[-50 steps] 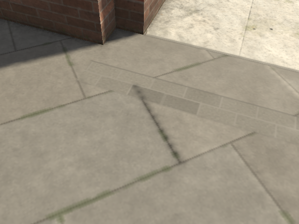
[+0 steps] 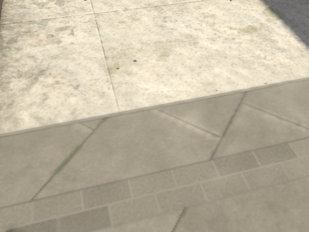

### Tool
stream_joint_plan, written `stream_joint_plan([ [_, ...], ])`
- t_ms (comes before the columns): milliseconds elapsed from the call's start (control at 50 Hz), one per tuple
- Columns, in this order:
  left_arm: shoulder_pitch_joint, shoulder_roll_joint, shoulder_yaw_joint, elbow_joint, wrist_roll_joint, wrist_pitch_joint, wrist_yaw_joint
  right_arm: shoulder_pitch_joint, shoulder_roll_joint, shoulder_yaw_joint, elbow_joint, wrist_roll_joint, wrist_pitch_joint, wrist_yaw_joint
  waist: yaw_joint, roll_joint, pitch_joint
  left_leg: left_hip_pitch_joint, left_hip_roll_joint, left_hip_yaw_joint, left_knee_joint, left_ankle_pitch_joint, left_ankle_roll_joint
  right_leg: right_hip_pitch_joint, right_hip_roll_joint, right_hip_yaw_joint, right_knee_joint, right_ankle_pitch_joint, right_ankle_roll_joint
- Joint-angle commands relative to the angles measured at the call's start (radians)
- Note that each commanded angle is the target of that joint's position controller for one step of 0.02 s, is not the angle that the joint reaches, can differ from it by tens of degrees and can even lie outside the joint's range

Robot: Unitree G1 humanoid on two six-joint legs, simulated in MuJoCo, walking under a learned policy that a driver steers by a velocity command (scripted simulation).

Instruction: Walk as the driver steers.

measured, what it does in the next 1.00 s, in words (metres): walks ahead: right foot, then left foot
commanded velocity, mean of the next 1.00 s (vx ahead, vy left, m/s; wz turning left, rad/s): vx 0.50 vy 0.00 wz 0.13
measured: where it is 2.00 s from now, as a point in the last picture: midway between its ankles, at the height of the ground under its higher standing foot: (125, 132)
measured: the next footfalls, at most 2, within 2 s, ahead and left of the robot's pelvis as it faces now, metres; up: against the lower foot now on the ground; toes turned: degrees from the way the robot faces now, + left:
right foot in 0.36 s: +0.34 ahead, -0.17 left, +0.00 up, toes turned -7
left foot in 0.90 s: +0.63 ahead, +0.08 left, +0.00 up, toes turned +12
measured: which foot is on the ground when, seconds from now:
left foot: down 0.00-0.36, up 0.38-0.88, down 0.90-1.00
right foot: up 0.00-0.34, down 0.36-0.90, up 0.92-1.00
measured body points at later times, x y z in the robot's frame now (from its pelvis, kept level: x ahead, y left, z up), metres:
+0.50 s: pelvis +0.26 -0.07 +0.00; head +0.29 -0.08 +0.45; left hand +0.43 +0.18 -0.09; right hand +0.30 -0.35 -0.13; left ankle +0.19 +0.09 -0.64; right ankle +0.30 -0.16 -0.74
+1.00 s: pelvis +0.53 -0.01 -0.01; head +0.57 +0.00 +0.44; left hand +0.56 +0.28 -0.13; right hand +0.74 -0.24 -0.11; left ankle +0.59 +0.07 -0.74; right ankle +0.41 -0.18 -0.63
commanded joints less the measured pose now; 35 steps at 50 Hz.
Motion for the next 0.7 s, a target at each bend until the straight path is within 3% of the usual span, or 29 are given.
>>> stream_joint_plan([
  [20, -0.042, 0.059, 0.021, -0.103, -0.003, -0.013, -0.008, 0.052, -0.098, -0.023, -0.018, 0.0, -0.01, -0.003, -0.024, 0.161, -0.006, 0.199, 0.266, -0.287, -0.267, 0.028, 0.159, -0.237, -0.099, 0.034, -0.017, 0.063, 0.007],
  [80, -0.091, 0.024, 0.006, -0.118, 0.006, -0.013, -0.009, 0.074, -0.139, -0.034, 0.019, 0.005, -0.018, 0.0, -0.021, 0.129, 0.011, 0.196, 0.278, -0.212, -0.305, 0.155, 0.195, -0.265, -0.1, 0.029, -0.152, 0.119, 0.018],
  [160, -0.2, 0.004, -0.012, -0.133, 0.013, -0.033, -0.028, 0.086, -0.17, -0.035, 0.052, 0.021, -0.004, -0.001, -0.048, 0.116, 0.023, 0.212, 0.247, -0.093, -0.313, 0.248, 0.176, -0.217, -0.103, -0.035, -0.406, 0.311, 0.016],
  [220, -0.296, -0.001, -0.018, -0.158, 0.005, -0.044, -0.043, 0.147, -0.194, -0.036, 0.085, 0.033, 0.008, 0.0, -0.085, 0.118, 0.042, 0.235, 0.253, -0.065, -0.302, 0.241, 0.16, -0.156, -0.082, -0.084, -0.538, 0.355, 0.008],
  [260, -0.331, 0.014, -0.014, -0.176, 0.0, -0.046, -0.05, 0.176, -0.209, -0.038, 0.106, 0.04, 0.02, 0.001, -0.084, 0.131, 0.055, 0.288, 0.285, -0.072, -0.284, 0.271, 0.151, -0.144, -0.07, -0.091, -0.592, 0.311, -0.014],
  [300, -0.308, 0.04, -0.002, -0.178, 0.005, -0.048, -0.053, 0.176, -0.227, -0.041, 0.12, 0.046, 0.032, -0.003, -0.048, 0.147, 0.041, 0.331, 0.301, -0.062, -0.22, 0.42, 0.134, -0.073, -0.042, -0.111, -0.645, 0.251, -0.048],
  [320, -0.228, 0.063, 0.012, -0.156, 0.012, -0.048, -0.051, 0.161, -0.234, -0.042, 0.122, 0.049, 0.038, -0.006, 0.008, 0.147, -0.008, 0.327, 0.282, -0.028, -0.123, 0.578, 0.115, 0.057, -0.011, -0.138, -0.689, 0.267, -0.071],
  [340, -0.085, 0.105, 0.037, -0.109, 0.017, -0.045, -0.043, 0.165, -0.218, -0.034, 0.124, 0.047, 0.04, -0.009, 0.078, 0.13, -0.097, 0.274, 0.239, 0.015, 0.048, 0.673, 0.09, 0.273, 0.015, -0.154, -0.71, 0.297, -0.1],
  [360, 0.089, 0.172, 0.06, -0.076, 0.027, -0.038, -0.028, 0.165, -0.169, -0.011, 0.103, 0.024, 0.035, -0.011, 0.15, 0.049, -0.227, 0.058, 0.194, 0.035, 0.334, 0.434, 0.05, 0.585, -0.143, 0.023, -0.671, 0.336, -0.156],
  [380, 0.126, 0.266, 0.072, -0.071, 0.034, -0.036, -0.023, 0.27, -0.041, 0.032, 0.074, 0.012, 0.016, -0.001, 0.086, -0.227, -0.364, -0.321, 0.016, 0.007, 0.703, -0.298, -0.011, 0.876, -0.413, 0.509, -0.775, 0.174, -0.315],
  [400, 0.143, 0.171, 0.051, -0.072, 0.03, -0.04, -0.023, 0.211, -0.144, 0.006, 0.092, 0.038, 0.001, 0.003, 0.136, -0.129, -0.384, -0.415, 0.035, -0.15, 0.83, -0.383, -0.001, 0.843, -0.42, 0.604, -0.855, 0.081, -0.306],
  [420, 0.086, 0.137, 0.036, -0.066, 0.029, -0.047, -0.024, 0.126, -0.185, -0.01, 0.058, 0.064, -0.004, 0.006, 0.123, -0.1, -0.223, -0.481, 0.075, -0.142, 0.847, -0.307, 0.008, 0.722, -0.387, 0.439, -0.87, 0.136, -0.263],
  [440, 0.024, 0.107, 0.026, -0.062, 0.026, -0.051, -0.025, 0.085, -0.171, -0.007, 0.052, 0.059, -0.003, 0.002, 0.088, -0.05, -0.146, -0.455, 0.119, -0.121, 0.799, -0.22, 0.007, 0.592, -0.341, 0.314, -0.893, 0.214, -0.236],
  [460, -0.028, 0.074, 0.018, -0.058, 0.028, -0.057, -0.03, 0.072, -0.163, -0.011, 0.054, 0.042, 0.005, -0.001, 0.056, -0.039, -0.087, -0.42, 0.144, -0.118, 0.747, -0.163, -0.001, 0.484, -0.303, 0.226, -0.927, 0.273, -0.22],
  [500, -0.078, 0.045, 0.015, -0.048, 0.036, -0.077, -0.032, 0.124, -0.128, -0.012, 0.074, 0.042, 0.035, -0.003, 0.001, -0.058, -0.057, -0.314, 0.167, -0.132, 0.706, -0.087, -0.014, 0.359, -0.271, 0.123, -1.003, 0.313, -0.205],
  [540, -0.09, 0.052, 0.021, -0.024, 0.037, -0.095, -0.029, 0.122, -0.095, -0.009, 0.074, 0.042, 0.057, -0.006, -0.019, -0.033, -0.02, -0.32, 0.164, -0.141, 0.675, -0.042, -0.028, 0.309, -0.272, 0.043, -1.05, 0.38, -0.207],
  [600, -0.07, 0.068, 0.03, 0.012, 0.045, -0.1, -0.015, 0.054, -0.084, -0.011, 0.051, 0.036, 0.065, -0.006, -0.009, -0.011, 0.02, -0.396, 0.154, -0.166, 0.56, 0.093, -0.04, 0.331, -0.263, -0.061, -1.072, 0.443, -0.192],
  [700, -0.037, 0.105, 0.04, 0.052, 0.036, -0.09, 0.001, -0.099, -0.054, 0.003, 0.001, 0.027, 0.055, 0.025, 0.046, 0.011, 0.07, -0.371, 0.134, -0.081, 0.288, 0.291, -0.022, 0.374, -0.25, -0.203, -1.09, 0.45, -0.152],
])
